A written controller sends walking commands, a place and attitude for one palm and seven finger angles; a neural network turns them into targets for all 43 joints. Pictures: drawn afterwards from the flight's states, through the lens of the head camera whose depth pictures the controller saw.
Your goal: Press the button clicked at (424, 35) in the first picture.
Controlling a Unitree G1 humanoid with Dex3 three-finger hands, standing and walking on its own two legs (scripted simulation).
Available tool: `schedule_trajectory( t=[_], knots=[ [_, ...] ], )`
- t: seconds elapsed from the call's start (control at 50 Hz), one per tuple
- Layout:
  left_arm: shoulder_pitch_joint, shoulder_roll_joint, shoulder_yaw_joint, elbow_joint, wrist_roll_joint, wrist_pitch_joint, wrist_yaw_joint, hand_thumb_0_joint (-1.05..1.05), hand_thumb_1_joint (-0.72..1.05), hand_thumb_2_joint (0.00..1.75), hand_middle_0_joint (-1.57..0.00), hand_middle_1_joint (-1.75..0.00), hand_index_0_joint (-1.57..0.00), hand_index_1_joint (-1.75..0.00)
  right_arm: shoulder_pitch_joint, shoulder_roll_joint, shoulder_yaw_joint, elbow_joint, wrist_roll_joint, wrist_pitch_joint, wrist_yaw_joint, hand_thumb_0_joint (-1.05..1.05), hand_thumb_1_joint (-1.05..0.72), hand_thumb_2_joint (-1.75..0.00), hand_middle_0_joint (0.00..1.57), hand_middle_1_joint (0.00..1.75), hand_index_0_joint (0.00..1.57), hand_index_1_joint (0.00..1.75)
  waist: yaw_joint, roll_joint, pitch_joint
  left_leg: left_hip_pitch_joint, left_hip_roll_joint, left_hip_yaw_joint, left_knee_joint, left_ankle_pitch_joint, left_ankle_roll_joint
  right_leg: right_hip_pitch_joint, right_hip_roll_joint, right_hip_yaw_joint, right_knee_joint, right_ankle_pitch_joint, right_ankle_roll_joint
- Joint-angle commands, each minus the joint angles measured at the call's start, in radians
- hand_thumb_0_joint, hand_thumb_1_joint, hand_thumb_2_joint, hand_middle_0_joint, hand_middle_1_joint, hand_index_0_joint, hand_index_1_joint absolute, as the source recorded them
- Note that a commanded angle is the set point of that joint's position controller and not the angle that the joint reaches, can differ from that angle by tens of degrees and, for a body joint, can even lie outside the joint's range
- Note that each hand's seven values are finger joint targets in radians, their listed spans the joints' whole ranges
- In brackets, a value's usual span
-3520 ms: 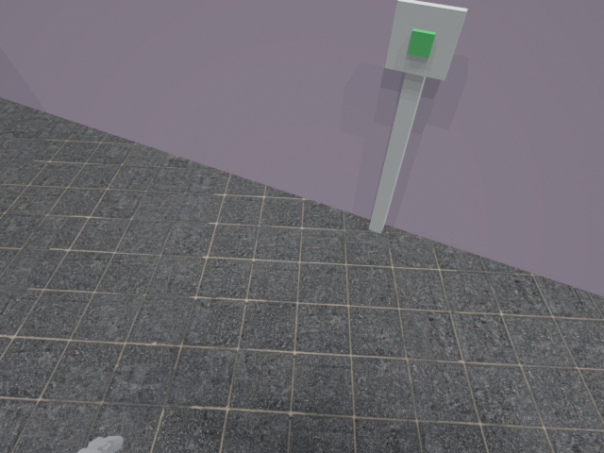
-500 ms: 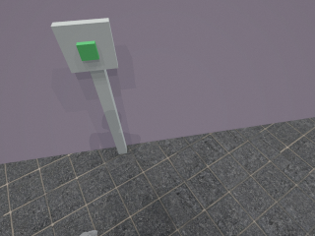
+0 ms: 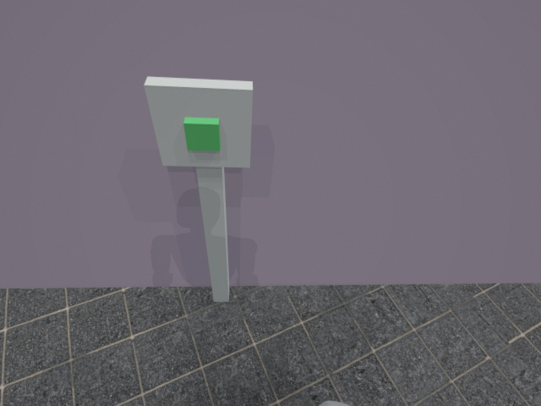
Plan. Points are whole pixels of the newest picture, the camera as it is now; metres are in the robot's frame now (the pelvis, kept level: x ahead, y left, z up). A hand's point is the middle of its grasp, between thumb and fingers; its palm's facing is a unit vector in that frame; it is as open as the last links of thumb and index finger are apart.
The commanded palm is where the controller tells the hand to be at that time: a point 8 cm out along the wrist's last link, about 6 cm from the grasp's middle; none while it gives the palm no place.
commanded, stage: take the last steps up to it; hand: left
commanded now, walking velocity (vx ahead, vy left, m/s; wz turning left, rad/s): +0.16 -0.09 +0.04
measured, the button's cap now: (203, 133) +0.57 +0.17 +0.07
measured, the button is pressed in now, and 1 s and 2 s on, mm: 0 0 0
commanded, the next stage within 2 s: come to a stop and stand still in 0.02 s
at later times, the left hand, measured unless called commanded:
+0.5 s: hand out of the picture +0.15 +0.14 -0.17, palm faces +0.10 -0.97 -0.24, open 7.3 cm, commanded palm none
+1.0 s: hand out of the picture -0.04 +0.22 -0.18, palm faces +0.08 -0.97 -0.21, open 7.4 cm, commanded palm none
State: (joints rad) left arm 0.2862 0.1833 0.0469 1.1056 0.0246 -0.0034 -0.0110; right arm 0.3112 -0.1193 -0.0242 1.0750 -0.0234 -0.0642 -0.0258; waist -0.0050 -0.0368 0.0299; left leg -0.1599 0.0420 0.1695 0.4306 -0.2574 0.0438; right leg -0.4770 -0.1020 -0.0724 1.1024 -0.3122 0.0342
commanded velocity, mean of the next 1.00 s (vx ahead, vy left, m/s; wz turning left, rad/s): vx -0.06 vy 0.05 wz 0.00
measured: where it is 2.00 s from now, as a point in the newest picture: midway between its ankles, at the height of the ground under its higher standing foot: outside the picture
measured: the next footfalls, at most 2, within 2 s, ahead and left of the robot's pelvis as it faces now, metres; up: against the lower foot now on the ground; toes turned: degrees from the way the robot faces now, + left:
right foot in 0.24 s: +0.20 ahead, -0.17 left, +0.00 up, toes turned -7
left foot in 0.66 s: +0.05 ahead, +0.11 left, +0.00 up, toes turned +8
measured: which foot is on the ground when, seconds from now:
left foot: down 0.00-0.26, up 0.28-0.64, down 0.66-1.00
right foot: up 0.00-0.22, down 0.24-0.66, up 0.68-1.00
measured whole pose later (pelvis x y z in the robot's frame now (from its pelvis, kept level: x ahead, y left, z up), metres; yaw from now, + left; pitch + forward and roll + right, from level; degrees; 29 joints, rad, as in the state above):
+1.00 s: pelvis +0.01 +0.03 +0.00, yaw +2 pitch +1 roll +1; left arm 0.34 0.19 0.03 1.12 0.01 0.06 0.03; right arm 0.28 -0.13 -0.03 1.07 -0.02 0.00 -0.05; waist 0.00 -0.03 0.01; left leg -0.20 -0.05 0.12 0.39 -0.20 0.09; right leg -0.23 -0.04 -0.01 0.65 -0.40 0.04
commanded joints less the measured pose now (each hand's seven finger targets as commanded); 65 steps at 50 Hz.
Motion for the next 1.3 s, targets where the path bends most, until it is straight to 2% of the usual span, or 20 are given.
schedule_trajectory(
  t=[0.0,0.12,0.18,0.2,0.24,0.26,0.28,0.36,0.44,0.6,0.62,0.64,0.66,0.7,0.74,0.86,0.96,1.04,1.12,1.28],
  knots=[
    [0.016,0.011,0.006,-0.050,-0.001,-0.002,0.008,0.00,0.90,0.90,-0.20,-0.30,-0.20,-0.30,0.109,-0.142,-0.029,0.003,0.008,-0.008,-0.007,0.00,-0.90,-0.90,0.20,0.30,0.20,0.30,0.001,0.135,0.037,0.043,0.242,-0.148,-0.207,0.452,0.081,-0.069,-0.026,0.015,-0.080,0.078,0.016],
    [-0.104,-0.006,0.003,-0.100,-0.005,-0.006,0.012,0.00,0.90,0.90,-0.20,-0.30,-0.20,-0.30,0.127,-0.130,-0.038,0.030,-0.003,0.013,-0.004,0.00,-0.90,-0.90,0.20,0.30,0.20,0.30,-0.027,0.180,0.104,0.008,0.243,-0.137,-0.174,0.378,0.093,0.013,-0.007,-0.029,-0.387,0.072,0.011],
    [0.002,0.004,0.002,-0.063,-0.007,-0.020,0.026,0.00,0.90,0.90,-0.20,-0.30,-0.20,-0.30,0.100,-0.116,-0.031,0.041,0.002,0.023,-0.010,0.00,-0.90,-0.90,0.20,0.30,0.20,0.30,0.029,0.124,0.049,-0.034,0.188,-0.104,-0.016,0.403,0.030,0.252,0.023,-0.035,-0.607,0.240,0.004],
    [0.068,0.049,0.009,-0.043,-0.003,-0.033,0.033,0.00,0.90,0.90,-0.20,-0.30,-0.20,-0.30,0.114,-0.096,-0.029,0.045,0.009,0.022,-0.007,0.00,-0.90,-0.90,0.20,0.30,0.20,0.30,0.052,0.041,-0.004,-0.061,0.141,-0.085,0.062,0.292,-0.011,0.370,-0.012,0.004,-0.675,0.424,0.004],
    [0.101,0.181,0.026,-0.043,-0.006,-0.040,0.047,0.00,0.90,0.90,-0.20,-0.30,-0.20,-0.30,0.202,-0.049,-0.029,0.038,0.029,0.042,-0.002,0.00,-0.90,-0.90,0.20,0.30,0.20,0.30,0.019,-0.199,-0.156,-0.150,0.014,-0.052,0.295,-0.299,-0.078,0.511,-0.316,0.247,-0.670,0.947,-0.148],
    [0.071,0.186,0.027,-0.068,-0.006,-0.029,0.049,0.00,0.90,0.90,-0.20,-0.30,-0.20,-0.30,0.200,-0.069,-0.040,0.030,0.030,0.059,-0.009,0.00,-0.90,-0.90,0.20,0.30,0.20,0.30,0.011,-0.113,-0.128,-0.132,0.013,-0.094,0.388,-0.364,-0.070,0.437,-0.338,0.212,-0.679,1.045,-0.190],
    [0.049,0.174,0.035,-0.062,-0.003,-0.031,0.056,0.00,0.90,0.90,-0.20,-0.30,-0.20,-0.30,0.157,-0.046,-0.037,0.028,0.030,0.073,-0.010,0.00,-0.90,-0.90,0.20,0.30,0.20,0.30,0.028,-0.209,-0.133,-0.162,0.022,-0.102,0.494,-0.388,-0.074,0.423,-0.331,0.229,-0.676,1.065,-0.220],
    [-0.027,0.140,0.042,-0.097,0.001,-0.006,0.078,0.00,0.90,0.90,-0.20,-0.30,-0.20,-0.30,0.062,-0.072,-0.051,-0.002,0.019,0.106,-0.004,0.00,-0.90,-0.90,0.20,0.30,0.20,0.30,0.036,-0.088,-0.091,-0.261,0.011,-0.174,0.690,-0.293,-0.082,0.344,-0.307,0.177,-0.702,0.861,-0.231],
    [-0.094,0.154,0.049,-0.142,0.007,0.006,0.075,0.00,0.90,0.90,-0.20,-0.30,-0.20,-0.30,0.026,-0.088,-0.060,-0.045,0.006,0.135,0.015,0.00,-0.90,-0.90,0.20,0.30,0.20,0.30,0.015,-0.114,-0.088,-0.233,0.003,-0.166,0.682,-0.195,-0.099,0.204,-0.274,0.134,-0.782,0.490,-0.195],
    [-0.146,0.190,0.055,-0.174,0.015,0.039,0.053,0.00,0.90,0.90,-0.20,-0.30,-0.20,-0.30,0.099,-0.115,-0.051,-0.067,0.009,0.099,0.025,0.00,-0.90,-0.90,0.20,0.30,0.20,0.30,-0.031,-0.139,-0.064,0.029,-0.021,-0.079,0.124,-0.095,-0.067,0.035,-0.182,0.131,-0.807,-0.143,-0.104],
    [-0.140,0.162,0.044,-0.175,0.004,0.048,0.048,0.00,0.90,0.90,-0.20,-0.30,-0.20,-0.30,0.127,-0.143,-0.051,-0.062,0.007,0.092,0.024,0.00,-0.90,-0.90,0.20,0.30,0.20,0.30,-0.044,-0.018,-0.043,0.062,0.006,-0.129,-0.016,-0.091,-0.062,-0.027,-0.121,0.085,-0.684,-0.196,-0.064],
    [-0.109,0.095,0.033,-0.185,-0.010,0.057,0.042,0.00,0.90,0.90,-0.20,-0.30,-0.20,-0.30,0.092,-0.223,-0.067,-0.085,-0.004,0.085,0.020,0.00,-0.90,-0.90,0.20,0.30,0.20,0.30,-0.039,0.297,0.016,-0.049,0.194,-0.415,-0.214,-0.318,-0.014,-0.121,0.006,-0.003,-0.433,-0.220,-0.012],
    [-0.123,0.076,0.031,-0.197,-0.007,0.066,0.042,0.00,0.90,0.90,-0.20,-0.30,-0.20,-0.30,-0.010,-0.282,-0.073,-0.142,-0.006,0.090,0.013,0.00,-0.90,-0.90,0.20,0.30,0.20,0.30,-0.029,0.411,0.100,-0.318,0.311,-0.540,-0.355,-0.441,0.026,-0.052,0.070,0.039,-0.257,-0.185,-0.002],
    [-0.085,0.102,0.046,-0.154,0.009,0.082,0.037,0.00,0.90,0.90,-0.20,-0.30,-0.20,-0.30,-0.163,-0.248,-0.055,-0.164,-0.012,0.087,-0.001,0.00,-0.90,-0.90,0.20,0.30,0.20,0.30,0.034,0.311,0.122,-0.458,0.240,-0.423,-0.356,-0.385,0.030,0.041,0.070,0.140,-0.065,-0.075,-0.012],
    [0.013,0.089,0.042,-0.116,0.010,0.071,0.032,0.00,0.90,0.90,-0.20,-0.30,-0.20,-0.30,-0.183,-0.214,-0.038,-0.167,-0.005,0.075,-0.008,0.00,-0.90,-0.90,0.20,0.30,0.20,0.30,0.064,0.183,0.099,-0.319,0.167,-0.305,-0.269,-0.215,0.033,-0.009,0.094,0.122,0.049,-0.019,-0.004],
    [0.006,0.073,0.009,-0.090,-0.005,0.034,0.039,0.00,0.90,0.90,-0.20,-0.30,-0.20,-0.30,0.012,-0.156,-0.028,-0.067,0.011,0.046,-0.026,0.00,-0.90,-0.90,0.20,0.30,0.20,0.30,-0.008,0.147,-0.042,0.156,0.194,-0.315,-0.177,0.292,0.097,-0.037,0.052,0.097,-0.252,-0.076,0.017],
    [0.048,0.037,-0.017,-0.038,-0.014,0.025,0.051,0.00,0.90,0.90,-0.20,-0.30,-0.20,-0.30,0.048,-0.162,-0.027,-0.006,0.014,0.048,-0.020,0.00,-0.90,-0.90,0.20,0.30,0.20,0.30,-0.009,0.125,-0.062,0.143,0.200,-0.333,-0.126,0.516,0.106,0.205,0.059,0.064,-0.623,-0.059,-0.005],
    [0.100,0.048,-0.030,0.017,-0.015,0.005,0.062,0.00,0.90,0.90,-0.20,-0.30,-0.20,-0.30,0.023,-0.104,-0.006,0.012,0.029,0.048,-0.012,0.00,-0.90,-0.90,0.20,0.30,0.20,0.30,-0.003,0.012,0.005,-0.018,0.074,-0.233,-0.120,0.186,-0.018,0.324,-0.039,0.160,-0.782,0.198,-0.065],
    [0.081,0.022,-0.042,0.025,-0.020,-0.007,0.064,0.00,0.90,0.90,-0.20,-0.30,-0.20,-0.30,0.051,-0.110,-0.001,0.053,0.018,0.051,-0.009,0.00,-0.90,-0.90,0.20,0.30,0.20,0.30,-0.015,-0.091,0.024,0.046,0.070,-0.216,-0.123,0.170,-0.009,0.258,-0.024,0.150,-0.781,0.158,-0.069],
    [0.108,0.009,-0.039,0.025,-0.014,0.007,0.064,0.00,0.90,0.90,-0.20,-0.30,-0.20,-0.30,0.056,-0.092,0.003,0.084,0.015,0.063,-0.006,0.00,-0.90,-0.90,0.20,0.30,0.20,0.30,0.000,0.046,0.134,-0.071,0.077,-0.251,-0.209,-0.109,-0.008,0.206,0.010,0.131,-0.781,-0.008,-0.060]
  ],
)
